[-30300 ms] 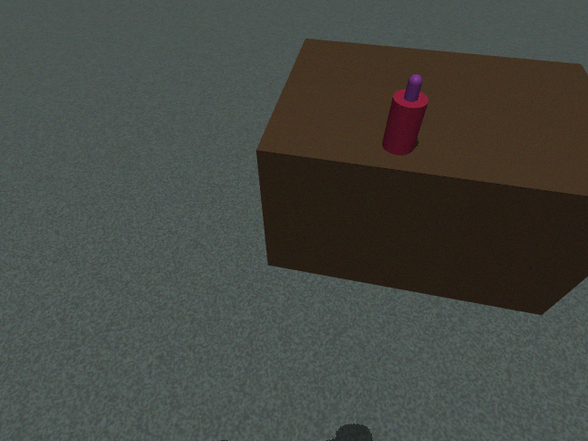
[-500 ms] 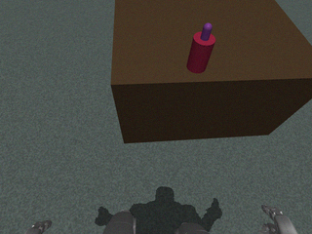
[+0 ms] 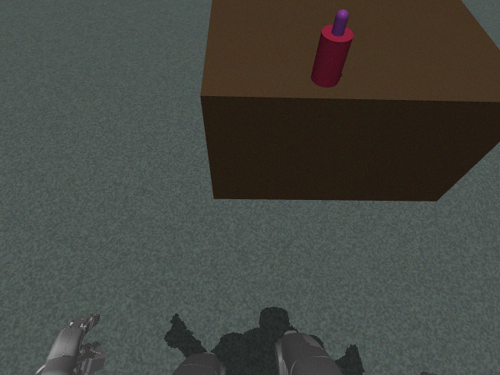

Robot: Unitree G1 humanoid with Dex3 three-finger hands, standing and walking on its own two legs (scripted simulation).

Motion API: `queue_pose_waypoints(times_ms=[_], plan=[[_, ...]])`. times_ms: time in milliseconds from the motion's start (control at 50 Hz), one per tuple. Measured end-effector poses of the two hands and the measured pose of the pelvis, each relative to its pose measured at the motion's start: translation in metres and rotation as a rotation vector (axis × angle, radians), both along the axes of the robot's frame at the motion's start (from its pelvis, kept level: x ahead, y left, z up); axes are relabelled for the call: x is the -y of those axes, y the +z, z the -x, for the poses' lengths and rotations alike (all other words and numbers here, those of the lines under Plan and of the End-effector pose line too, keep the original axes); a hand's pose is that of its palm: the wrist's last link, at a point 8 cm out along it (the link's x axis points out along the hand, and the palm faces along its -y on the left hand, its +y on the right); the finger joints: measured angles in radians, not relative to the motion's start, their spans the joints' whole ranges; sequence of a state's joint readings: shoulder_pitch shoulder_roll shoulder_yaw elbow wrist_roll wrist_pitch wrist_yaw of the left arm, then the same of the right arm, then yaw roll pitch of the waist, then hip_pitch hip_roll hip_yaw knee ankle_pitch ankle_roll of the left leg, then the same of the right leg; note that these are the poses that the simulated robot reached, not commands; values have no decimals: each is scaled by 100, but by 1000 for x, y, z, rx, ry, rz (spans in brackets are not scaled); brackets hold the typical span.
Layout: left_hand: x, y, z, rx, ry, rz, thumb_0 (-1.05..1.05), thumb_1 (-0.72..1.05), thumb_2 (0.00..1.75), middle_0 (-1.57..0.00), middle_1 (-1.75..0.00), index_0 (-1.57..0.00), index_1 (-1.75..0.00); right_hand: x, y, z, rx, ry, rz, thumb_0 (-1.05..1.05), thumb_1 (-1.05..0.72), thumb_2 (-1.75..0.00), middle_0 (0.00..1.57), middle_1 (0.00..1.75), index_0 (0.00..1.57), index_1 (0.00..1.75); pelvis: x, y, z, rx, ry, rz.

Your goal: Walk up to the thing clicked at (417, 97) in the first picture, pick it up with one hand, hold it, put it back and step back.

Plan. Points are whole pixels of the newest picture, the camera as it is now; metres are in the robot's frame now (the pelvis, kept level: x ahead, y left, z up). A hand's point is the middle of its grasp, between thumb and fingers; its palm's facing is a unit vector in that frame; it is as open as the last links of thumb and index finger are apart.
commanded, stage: step back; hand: right
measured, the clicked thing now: (333, 47) +0.95 -0.22 -0.05
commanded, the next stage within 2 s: stand in 1.38 s
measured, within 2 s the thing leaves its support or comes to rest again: neither
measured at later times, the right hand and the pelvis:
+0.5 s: hand out of the picture -0.08 -0.30 -0.16, palm faces -0.09 +0.92 -0.39, open 7.4 cm; pelvis -0.15 -0.02 +0.00, yaw +2 degrees
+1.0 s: hand out of the picture -0.06 -0.28 -0.14, palm faces -0.06 +0.92 -0.39, open 7.4 cm; pelvis -0.15 -0.01 +0.00, yaw +1 degrees
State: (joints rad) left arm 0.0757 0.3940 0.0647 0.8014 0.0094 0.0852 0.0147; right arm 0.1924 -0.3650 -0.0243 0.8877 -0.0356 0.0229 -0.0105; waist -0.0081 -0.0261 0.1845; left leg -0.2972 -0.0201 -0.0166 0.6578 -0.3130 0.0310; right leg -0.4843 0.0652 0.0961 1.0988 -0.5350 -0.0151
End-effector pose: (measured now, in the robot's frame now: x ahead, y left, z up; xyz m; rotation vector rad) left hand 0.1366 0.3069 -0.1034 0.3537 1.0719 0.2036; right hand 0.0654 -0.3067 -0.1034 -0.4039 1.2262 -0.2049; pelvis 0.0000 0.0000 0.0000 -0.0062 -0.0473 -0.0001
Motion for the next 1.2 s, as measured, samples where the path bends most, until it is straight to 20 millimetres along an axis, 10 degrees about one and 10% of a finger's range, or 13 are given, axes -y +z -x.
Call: queue_pose_waypoints(times_ms=[340,600,900,1200], plan=[[29,4,186,-147,10,-37,0,90,90,-20,-30,-21,-30,42,-2,79,127,-22,-12,1,-90,-89,20,30,20,30,29,0,120,-6,-60,-19],[-8,3,251,-110,89,-39,0,91,90,-20,-30,-21,-30,16,-9,179,-16,1,-33,1,-90,-89,20,30,21,30,13,0,167,9,24,-27],[21,2,263,-116,93,14,0,91,90,-20,-30,-21,-30,22,-5,151,43,10,-47,1,-90,-89,20,30,21,30,22,6,161,3,12,7],[7,-3,196,-89,57,42,0,91,90,-20,-30,-21,-30,-10,8,100,88,10,-58,1,-90,-89,20,30,21,30,6,12,130,-13,3,3]])
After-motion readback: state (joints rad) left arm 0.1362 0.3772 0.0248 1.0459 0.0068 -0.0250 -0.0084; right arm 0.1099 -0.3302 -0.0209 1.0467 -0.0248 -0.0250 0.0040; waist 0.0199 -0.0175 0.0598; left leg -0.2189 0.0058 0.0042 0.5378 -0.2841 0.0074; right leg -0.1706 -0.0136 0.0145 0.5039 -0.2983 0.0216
